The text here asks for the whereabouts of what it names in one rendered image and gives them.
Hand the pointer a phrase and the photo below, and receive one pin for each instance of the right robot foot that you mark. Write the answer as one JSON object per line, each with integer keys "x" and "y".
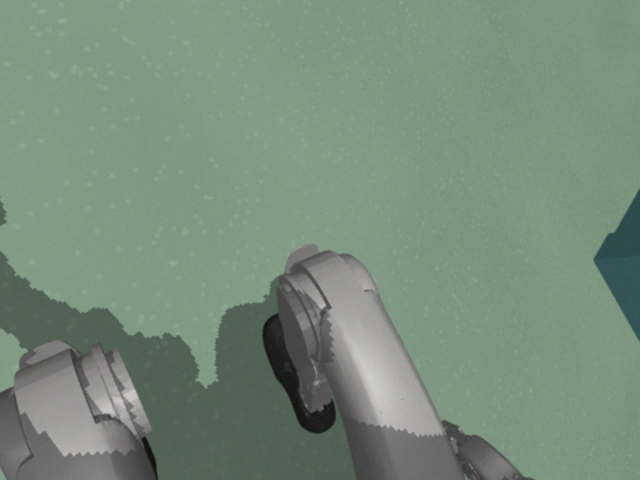
{"x": 286, "y": 374}

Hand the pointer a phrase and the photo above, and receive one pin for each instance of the armchair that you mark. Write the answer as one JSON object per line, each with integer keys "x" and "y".
{"x": 618, "y": 261}

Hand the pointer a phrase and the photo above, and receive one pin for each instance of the left robot foot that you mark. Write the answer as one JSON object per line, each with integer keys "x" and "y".
{"x": 150, "y": 455}

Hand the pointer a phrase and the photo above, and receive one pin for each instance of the right robot hand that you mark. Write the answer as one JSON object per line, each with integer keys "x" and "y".
{"x": 478, "y": 459}

